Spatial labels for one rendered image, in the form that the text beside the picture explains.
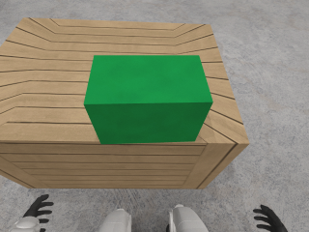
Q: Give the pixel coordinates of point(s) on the carton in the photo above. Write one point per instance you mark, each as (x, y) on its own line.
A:
(147, 98)

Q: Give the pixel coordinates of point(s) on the left robot forearm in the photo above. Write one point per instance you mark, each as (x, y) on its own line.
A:
(26, 224)

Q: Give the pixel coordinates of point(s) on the robot thigh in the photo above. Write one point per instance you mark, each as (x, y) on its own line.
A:
(116, 221)
(184, 219)

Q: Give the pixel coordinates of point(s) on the right robot thigh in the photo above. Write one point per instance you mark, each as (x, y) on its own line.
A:
(184, 219)

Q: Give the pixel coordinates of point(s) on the left robot thigh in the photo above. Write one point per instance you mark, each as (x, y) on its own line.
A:
(116, 221)

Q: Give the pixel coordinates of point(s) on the right robot hand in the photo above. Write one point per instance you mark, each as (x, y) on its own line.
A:
(275, 224)

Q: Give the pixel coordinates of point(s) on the left robot hand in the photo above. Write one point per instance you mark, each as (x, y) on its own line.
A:
(33, 211)

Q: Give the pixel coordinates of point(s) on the pedestal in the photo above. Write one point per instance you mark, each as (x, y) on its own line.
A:
(47, 140)

